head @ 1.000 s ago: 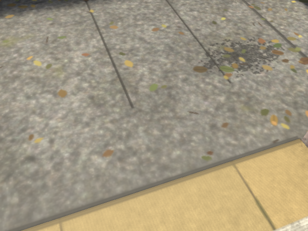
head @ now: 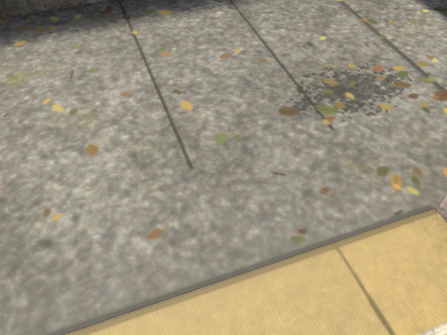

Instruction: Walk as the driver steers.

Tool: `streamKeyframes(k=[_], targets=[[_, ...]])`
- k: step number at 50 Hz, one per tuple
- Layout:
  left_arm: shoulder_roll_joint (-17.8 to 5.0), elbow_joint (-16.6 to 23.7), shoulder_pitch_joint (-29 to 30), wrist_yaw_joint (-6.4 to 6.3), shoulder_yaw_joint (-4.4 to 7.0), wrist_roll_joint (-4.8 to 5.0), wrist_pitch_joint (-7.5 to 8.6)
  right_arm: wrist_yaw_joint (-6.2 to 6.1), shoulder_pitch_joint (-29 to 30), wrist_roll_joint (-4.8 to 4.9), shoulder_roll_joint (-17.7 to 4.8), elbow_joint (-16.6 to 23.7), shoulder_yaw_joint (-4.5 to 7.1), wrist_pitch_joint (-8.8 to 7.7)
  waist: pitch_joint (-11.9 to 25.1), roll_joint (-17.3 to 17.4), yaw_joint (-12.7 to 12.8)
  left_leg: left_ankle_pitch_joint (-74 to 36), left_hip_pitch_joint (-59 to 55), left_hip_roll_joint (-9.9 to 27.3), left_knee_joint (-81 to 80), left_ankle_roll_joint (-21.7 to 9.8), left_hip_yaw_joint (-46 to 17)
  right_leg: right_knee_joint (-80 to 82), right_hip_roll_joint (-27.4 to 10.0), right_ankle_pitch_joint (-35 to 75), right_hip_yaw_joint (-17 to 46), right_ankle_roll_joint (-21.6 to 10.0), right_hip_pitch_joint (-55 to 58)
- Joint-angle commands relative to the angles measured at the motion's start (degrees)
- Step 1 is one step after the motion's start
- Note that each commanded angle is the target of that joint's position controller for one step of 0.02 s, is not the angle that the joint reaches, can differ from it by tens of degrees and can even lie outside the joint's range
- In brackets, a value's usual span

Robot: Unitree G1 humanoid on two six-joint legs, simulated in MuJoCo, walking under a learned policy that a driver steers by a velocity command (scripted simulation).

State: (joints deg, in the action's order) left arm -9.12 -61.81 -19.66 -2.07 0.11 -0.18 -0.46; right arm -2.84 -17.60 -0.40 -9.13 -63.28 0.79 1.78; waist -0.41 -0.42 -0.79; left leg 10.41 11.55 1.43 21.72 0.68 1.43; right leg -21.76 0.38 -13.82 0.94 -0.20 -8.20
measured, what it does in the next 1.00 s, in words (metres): walks ahead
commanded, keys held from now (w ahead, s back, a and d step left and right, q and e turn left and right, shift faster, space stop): no key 0.46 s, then w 0.54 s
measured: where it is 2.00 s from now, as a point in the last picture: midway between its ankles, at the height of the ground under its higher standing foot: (220, 259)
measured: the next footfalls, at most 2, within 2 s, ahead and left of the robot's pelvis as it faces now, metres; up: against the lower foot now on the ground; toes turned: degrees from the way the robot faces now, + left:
left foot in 1.14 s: +0.39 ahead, +0.08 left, +0.14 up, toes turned +6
right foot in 1.72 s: +0.70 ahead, -0.12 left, +0.14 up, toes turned +11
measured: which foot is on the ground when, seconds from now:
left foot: down 0.00-0.72, up 0.74-1.00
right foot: down 0.00-1.00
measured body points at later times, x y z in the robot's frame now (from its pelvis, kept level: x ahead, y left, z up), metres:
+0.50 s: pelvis +0.00 +0.00 +0.00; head +0.01 +0.01 +0.45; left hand -0.05 +0.23 -0.16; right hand -0.03 -0.22 -0.16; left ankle +0.01 +0.13 -0.75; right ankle -0.02 -0.12 -0.75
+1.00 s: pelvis +0.12 -0.02 -0.01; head +0.13 -0.04 +0.44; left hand -0.05 +0.14 -0.14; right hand +0.28 -0.19 -0.14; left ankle +0.20 +0.11 -0.43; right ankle -0.01 -0.11 -0.74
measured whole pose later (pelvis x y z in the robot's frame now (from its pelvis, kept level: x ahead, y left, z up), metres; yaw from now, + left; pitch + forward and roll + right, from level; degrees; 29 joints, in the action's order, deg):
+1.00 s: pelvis +0.12 -0.02 -0.01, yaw +0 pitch +3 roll +1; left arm -3.5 -67.4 -36.8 -0.3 -3.7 -1.1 2.0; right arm 2.4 -7.9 2.0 -5.9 -47.7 -4.2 -4.0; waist 3.0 0.8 3.0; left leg 17.6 74.3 1.8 119.9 -4.9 -1.0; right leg -20.8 0.6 -22.4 -2.7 -2.1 -1.5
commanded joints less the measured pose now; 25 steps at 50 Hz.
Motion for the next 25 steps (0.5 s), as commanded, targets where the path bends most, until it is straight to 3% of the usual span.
streamKeyframes(k=[1,23,25], targets=[[-4.63,0.2,-5.2,-0.15,0.55,0.03,0.16,-0.12,-4.23,0.0,-4.85,0.15,0.54,-0.18,-3.01,0.18,-0.02,-3.42,-1.9,1.52,-3.32,-2.77,-1.49,4.12,-2.2,8.69,1.1,-1.02,-4.95],[-4.12,-1.19,-8.37,-0.26,-0.27,0.22,0.19,0.01,-5.85,0.16,-4.56,-0.71,-0.3,-0.27,-3.49,0.21,-0.06,-2.4,-1.25,1.3,-3.34,-3.06,-1.71,3.58,-2.16,7.37,0.77,-0.73,-5.98],[-4.29,-1.26,-8.82,-0.59,-0.07,0.75,0.07,-0.31,-6.12,0.75,-5.98,-0.65,0.25,0.01,-2.84,1.12,-0.1,12.14,-1.14,0.39,-2.96,-4.25,-1.54,1.53,-0.2,-5.61,-0.98,-1.94,-7.25]])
